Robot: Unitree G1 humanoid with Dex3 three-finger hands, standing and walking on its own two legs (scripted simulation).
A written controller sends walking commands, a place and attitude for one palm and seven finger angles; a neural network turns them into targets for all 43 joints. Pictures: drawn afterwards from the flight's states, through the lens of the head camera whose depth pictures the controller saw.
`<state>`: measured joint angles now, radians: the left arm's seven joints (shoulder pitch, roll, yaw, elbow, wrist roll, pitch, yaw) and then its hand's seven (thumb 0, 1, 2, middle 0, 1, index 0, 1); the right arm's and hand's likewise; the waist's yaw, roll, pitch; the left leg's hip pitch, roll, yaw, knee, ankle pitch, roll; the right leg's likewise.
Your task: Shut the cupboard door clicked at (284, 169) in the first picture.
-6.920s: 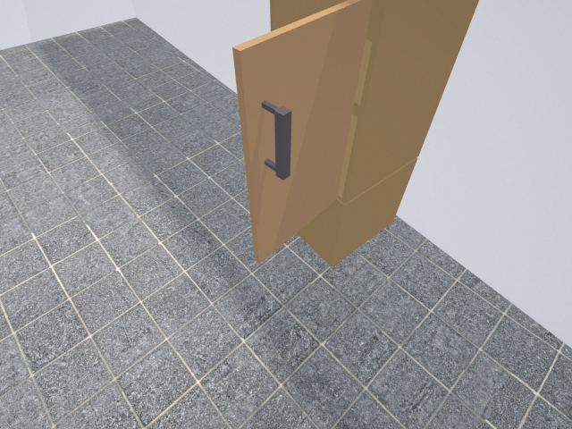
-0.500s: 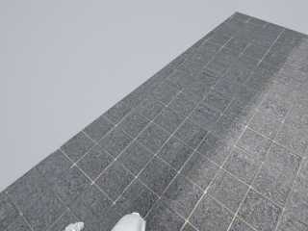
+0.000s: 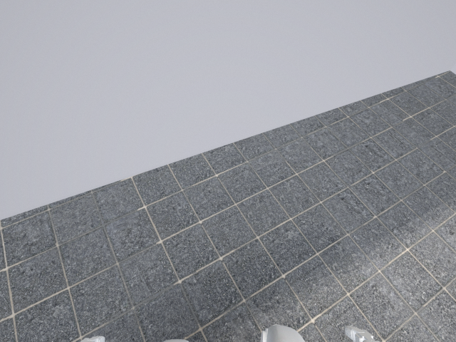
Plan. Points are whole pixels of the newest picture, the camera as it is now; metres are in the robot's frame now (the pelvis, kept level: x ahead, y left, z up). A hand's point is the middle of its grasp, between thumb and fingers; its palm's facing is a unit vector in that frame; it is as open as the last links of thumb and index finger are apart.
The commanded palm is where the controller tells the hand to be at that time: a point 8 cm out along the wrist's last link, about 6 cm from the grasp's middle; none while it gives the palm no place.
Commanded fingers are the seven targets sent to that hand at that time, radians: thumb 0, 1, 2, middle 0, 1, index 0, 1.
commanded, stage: walk to a spot facing it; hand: left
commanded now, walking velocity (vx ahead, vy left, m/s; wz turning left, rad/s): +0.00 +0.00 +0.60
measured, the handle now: out of the picture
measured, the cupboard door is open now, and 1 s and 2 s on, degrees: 97 97 97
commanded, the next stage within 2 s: none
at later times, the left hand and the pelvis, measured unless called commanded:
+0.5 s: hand out of the picture +0.03 +0.15 -0.16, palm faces +0.33 -0.91 -0.25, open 7.3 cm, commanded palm none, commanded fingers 0.00 0.90 0.90 -0.20 -0.30 -0.20 -0.30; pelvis +0.03 -0.05 +0.00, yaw +20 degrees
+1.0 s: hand out of the picture +0.04 +0.20 -0.15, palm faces +0.57 -0.78 -0.26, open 7.4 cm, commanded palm none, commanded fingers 0.00 0.90 0.90 -0.20 -0.30 -0.20 -0.30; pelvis +0.06 -0.04 +0.00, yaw +36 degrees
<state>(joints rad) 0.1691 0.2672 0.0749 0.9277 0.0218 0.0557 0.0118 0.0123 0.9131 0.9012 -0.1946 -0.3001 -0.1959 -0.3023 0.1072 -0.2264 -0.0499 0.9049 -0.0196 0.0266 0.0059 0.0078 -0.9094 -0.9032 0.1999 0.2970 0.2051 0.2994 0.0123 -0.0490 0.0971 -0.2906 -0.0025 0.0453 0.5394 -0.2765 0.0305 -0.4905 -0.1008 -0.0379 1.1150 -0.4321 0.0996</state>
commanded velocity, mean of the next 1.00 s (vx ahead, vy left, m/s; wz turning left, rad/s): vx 0.00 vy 0.00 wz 0.60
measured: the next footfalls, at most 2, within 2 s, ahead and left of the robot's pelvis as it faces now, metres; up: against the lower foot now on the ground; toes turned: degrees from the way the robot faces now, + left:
right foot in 0.22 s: +0.05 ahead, -0.15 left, +0.00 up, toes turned +5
left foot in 0.62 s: +0.02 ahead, +0.09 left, +0.00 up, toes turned +32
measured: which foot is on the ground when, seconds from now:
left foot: down 0.00-0.22, up 0.24-0.60, down 0.62-1.00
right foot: up 0.00-0.20, down 0.22-0.62, up 0.64-1.00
